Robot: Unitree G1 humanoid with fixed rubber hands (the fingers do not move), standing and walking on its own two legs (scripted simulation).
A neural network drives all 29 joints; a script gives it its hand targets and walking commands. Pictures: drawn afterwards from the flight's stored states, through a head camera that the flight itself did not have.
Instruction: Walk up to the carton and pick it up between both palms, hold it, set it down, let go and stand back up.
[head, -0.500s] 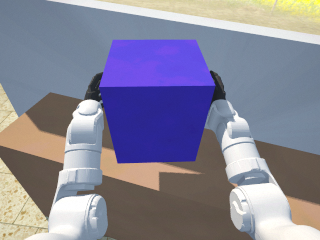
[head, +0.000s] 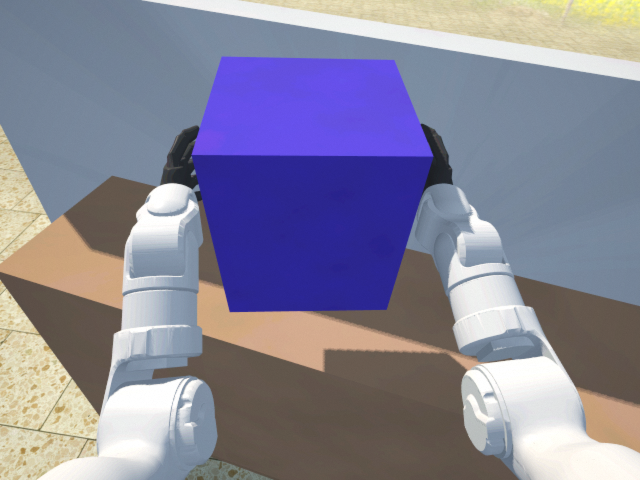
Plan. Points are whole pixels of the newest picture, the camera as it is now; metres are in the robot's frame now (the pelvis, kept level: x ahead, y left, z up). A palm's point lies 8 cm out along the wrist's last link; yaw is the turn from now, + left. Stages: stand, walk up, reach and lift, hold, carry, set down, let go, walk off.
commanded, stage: reach and lift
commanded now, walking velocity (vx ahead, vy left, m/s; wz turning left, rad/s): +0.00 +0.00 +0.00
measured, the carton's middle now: (309, 190) +0.40 +0.00 +0.18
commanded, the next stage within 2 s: hold in 0.12 s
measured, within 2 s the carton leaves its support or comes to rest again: neither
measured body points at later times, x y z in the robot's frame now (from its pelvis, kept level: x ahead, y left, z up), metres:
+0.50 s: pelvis -0.01 +0.00 +0.00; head -0.06 +0.02 +0.45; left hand +0.38 +0.16 +0.22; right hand +0.38 -0.15 +0.22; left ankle +0.01 +0.13 -0.75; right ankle +0.05 -0.12 -0.75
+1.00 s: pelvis +0.00 +0.00 +0.00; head -0.05 +0.03 +0.45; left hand +0.39 +0.16 +0.21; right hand +0.39 -0.15 +0.23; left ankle +0.01 +0.13 -0.75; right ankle +0.05 -0.12 -0.75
